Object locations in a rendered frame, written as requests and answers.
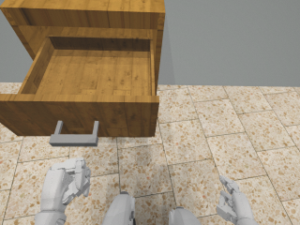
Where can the right robot hand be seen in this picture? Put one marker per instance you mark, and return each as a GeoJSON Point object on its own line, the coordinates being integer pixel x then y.
{"type": "Point", "coordinates": [238, 205]}

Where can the drawer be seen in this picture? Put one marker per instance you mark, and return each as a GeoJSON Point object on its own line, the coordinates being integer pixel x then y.
{"type": "Point", "coordinates": [83, 79]}

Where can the robot thigh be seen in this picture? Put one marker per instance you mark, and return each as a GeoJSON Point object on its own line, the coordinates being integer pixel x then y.
{"type": "Point", "coordinates": [182, 216]}
{"type": "Point", "coordinates": [121, 210]}

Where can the cabinet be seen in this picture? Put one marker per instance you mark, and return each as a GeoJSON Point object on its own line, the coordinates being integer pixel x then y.
{"type": "Point", "coordinates": [33, 20]}

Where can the handle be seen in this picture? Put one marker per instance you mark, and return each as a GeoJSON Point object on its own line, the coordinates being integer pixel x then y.
{"type": "Point", "coordinates": [74, 140]}

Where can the left robot forearm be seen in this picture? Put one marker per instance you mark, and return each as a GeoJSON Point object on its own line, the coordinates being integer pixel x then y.
{"type": "Point", "coordinates": [50, 218]}

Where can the right robot thigh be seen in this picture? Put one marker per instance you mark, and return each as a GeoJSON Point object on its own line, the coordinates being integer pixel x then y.
{"type": "Point", "coordinates": [182, 216]}

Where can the left robot hand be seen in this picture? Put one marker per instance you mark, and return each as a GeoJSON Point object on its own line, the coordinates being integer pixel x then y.
{"type": "Point", "coordinates": [72, 174]}

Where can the left robot thigh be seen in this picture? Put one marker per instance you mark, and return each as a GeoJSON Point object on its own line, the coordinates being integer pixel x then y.
{"type": "Point", "coordinates": [121, 210]}

